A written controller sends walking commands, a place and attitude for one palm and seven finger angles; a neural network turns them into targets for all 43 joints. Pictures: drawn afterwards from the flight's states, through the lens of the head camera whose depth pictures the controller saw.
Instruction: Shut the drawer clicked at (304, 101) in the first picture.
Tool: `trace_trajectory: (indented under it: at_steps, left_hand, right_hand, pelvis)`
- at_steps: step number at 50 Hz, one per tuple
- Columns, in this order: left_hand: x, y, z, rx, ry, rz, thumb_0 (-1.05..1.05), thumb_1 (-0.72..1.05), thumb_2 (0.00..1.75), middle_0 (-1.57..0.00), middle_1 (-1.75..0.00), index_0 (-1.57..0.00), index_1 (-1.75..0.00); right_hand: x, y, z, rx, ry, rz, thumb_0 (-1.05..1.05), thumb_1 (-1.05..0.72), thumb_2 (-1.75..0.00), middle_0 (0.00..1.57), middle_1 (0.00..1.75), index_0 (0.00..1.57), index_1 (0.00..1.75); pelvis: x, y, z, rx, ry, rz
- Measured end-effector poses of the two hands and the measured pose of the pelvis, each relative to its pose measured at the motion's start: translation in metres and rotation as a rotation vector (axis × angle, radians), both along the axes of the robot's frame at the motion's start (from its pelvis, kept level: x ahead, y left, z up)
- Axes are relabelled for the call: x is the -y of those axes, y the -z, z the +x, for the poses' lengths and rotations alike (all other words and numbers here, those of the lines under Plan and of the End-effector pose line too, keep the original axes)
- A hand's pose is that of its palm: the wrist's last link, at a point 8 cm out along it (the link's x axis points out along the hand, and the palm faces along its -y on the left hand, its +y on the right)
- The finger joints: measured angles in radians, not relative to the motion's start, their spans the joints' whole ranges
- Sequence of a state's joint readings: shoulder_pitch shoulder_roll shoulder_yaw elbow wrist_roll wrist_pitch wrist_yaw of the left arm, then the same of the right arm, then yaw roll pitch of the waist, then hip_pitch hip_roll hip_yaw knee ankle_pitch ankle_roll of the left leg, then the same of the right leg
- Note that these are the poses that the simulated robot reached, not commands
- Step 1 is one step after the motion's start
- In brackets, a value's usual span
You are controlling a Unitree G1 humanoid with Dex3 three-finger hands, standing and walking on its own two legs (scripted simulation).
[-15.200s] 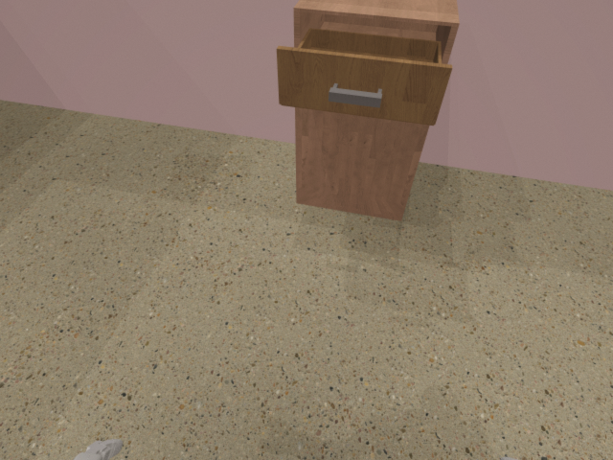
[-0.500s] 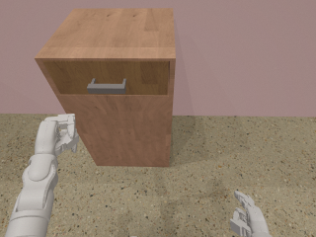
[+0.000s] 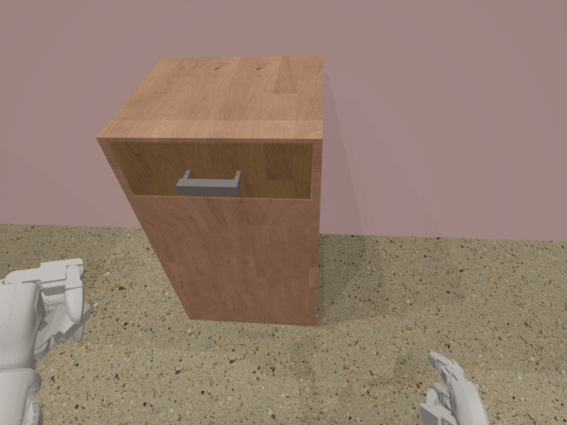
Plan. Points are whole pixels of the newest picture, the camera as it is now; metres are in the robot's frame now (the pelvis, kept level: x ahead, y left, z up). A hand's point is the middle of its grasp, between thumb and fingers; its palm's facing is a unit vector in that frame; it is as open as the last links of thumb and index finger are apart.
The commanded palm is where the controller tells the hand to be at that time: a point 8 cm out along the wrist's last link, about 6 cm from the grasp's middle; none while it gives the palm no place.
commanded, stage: draw the hand back to the body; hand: left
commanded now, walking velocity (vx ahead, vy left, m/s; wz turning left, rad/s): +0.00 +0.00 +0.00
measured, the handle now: (210, 180) +0.61 +0.25 -0.02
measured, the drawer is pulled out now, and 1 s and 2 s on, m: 0.00 0.00 0.00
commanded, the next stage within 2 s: step back with the hand held close in 0.20 s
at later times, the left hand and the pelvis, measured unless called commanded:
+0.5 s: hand (82, 299) +0.19 +0.24 +0.16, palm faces +0.32 -0.80 -0.50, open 3.3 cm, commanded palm +0.13 +0.28 +0.17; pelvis +0.00 +0.00 +0.00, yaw +1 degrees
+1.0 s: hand (7, 386) +0.11 +0.27 +0.15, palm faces +0.32 -0.80 -0.51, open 3.3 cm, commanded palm +0.05 +0.31 +0.17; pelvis -0.08 +0.03 -0.01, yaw +1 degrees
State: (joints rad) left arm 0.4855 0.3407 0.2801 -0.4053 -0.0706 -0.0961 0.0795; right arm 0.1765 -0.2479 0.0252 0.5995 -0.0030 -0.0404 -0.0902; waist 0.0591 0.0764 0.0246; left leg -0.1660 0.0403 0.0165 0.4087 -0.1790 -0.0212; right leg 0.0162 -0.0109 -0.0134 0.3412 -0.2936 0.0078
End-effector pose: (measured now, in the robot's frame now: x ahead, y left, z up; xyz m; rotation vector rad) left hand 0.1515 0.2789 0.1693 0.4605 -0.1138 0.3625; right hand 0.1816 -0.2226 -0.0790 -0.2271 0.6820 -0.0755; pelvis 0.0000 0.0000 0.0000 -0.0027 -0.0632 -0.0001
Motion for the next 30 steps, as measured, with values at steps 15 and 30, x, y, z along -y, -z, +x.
trace_trajectory:
  at_steps: [15,30]
  left_hand:
    - [0.002,0.008,-0.008,-0.021,-0.049,-0.030,0.02,0.89,0.90,-1.40,-1.60,-1.41,-1.60]
    - [-0.005,-0.006,0.000,-0.085,0.083,0.115,0.02,0.89,0.90,-1.40,-1.60,-1.40,-1.59]
  right_hand:
    - [-0.007,0.000,0.012,0.015,-0.028,0.003,0.01,-0.90,-0.90,0.20,0.30,0.20,0.30]
    - [0.007,0.007,-0.014,-0.085,0.092,0.001,0.01,-0.90,-0.90,0.20,0.30,0.20,0.30]
  pelvis:
    - [0.005,0.000,0.003,0.013,-0.010,0.004]
    - [-0.011,0.000,-0.009,-0.073,-0.001,0.000]
